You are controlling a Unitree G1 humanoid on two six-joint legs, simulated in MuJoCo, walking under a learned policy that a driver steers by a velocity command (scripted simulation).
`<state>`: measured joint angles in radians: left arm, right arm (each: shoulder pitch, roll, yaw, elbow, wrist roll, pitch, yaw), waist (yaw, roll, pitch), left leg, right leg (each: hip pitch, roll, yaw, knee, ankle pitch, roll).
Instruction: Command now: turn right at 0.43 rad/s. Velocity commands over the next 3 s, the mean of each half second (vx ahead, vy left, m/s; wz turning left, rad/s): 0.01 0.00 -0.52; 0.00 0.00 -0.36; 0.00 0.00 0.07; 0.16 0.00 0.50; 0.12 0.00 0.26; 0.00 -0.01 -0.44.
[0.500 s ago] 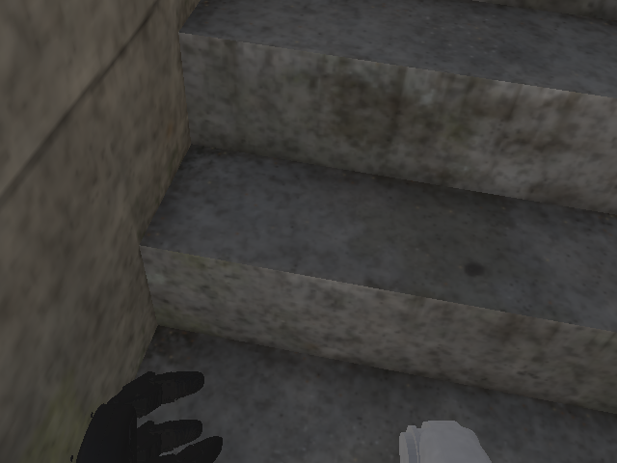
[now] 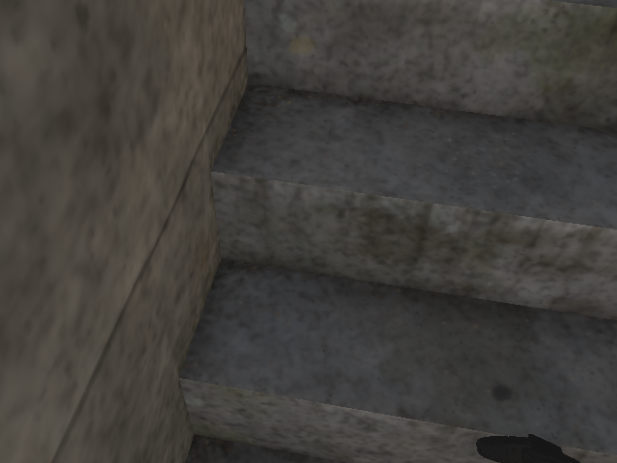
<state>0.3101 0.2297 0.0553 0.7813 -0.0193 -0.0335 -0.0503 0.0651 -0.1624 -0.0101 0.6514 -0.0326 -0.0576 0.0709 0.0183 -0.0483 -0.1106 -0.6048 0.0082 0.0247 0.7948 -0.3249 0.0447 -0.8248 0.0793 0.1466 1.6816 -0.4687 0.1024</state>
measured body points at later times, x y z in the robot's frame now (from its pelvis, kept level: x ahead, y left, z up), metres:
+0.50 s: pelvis +0.02 -0.09 +0.02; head +0.03 -0.10 +0.47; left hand +0.21 +0.14 -0.08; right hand +0.15 -0.40 -0.03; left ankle -0.01 +0.08 -0.53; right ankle -0.01 -0.18 -0.70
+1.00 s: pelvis +0.05 -0.06 +0.03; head +0.07 -0.06 +0.48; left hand +0.33 +0.09 -0.05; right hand +0.10 -0.35 -0.05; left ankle +0.08 +0.09 -0.70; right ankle -0.01 -0.18 -0.70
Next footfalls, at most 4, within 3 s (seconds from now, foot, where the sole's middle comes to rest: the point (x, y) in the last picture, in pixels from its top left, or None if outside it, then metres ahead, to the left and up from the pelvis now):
0.38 right None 0.05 -0.17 -0.74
0.98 left None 0.12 0.08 -0.74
1.98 left None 0.12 0.11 -0.74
2.36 right None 0.30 -0.05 -0.53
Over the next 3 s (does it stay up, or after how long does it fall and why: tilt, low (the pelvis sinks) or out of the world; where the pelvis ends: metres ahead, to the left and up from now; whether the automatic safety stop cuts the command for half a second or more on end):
stays up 0.26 -0.05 0.24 its command is cut before an obstacle after 2.1 s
